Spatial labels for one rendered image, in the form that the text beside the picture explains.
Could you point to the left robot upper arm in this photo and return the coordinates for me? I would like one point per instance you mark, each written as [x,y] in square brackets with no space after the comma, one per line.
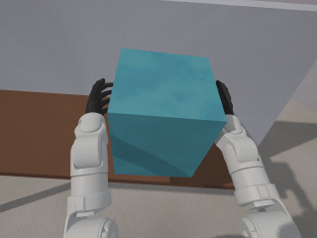
[102,227]

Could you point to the robot left hand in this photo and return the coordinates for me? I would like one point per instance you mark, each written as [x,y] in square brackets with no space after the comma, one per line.
[95,102]

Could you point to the table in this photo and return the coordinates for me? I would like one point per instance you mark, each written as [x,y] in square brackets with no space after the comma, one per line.
[37,134]

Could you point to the right robot upper arm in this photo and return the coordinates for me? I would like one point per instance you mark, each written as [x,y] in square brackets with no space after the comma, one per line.
[267,224]

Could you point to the robot right hand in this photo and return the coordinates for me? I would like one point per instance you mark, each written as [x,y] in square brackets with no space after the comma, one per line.
[225,98]

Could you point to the right robot forearm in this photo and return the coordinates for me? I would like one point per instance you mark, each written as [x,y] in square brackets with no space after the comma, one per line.
[252,186]

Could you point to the left robot forearm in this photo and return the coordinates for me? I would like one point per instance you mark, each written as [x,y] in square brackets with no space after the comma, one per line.
[89,192]

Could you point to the carton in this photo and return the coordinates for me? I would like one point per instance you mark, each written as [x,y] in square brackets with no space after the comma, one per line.
[164,113]

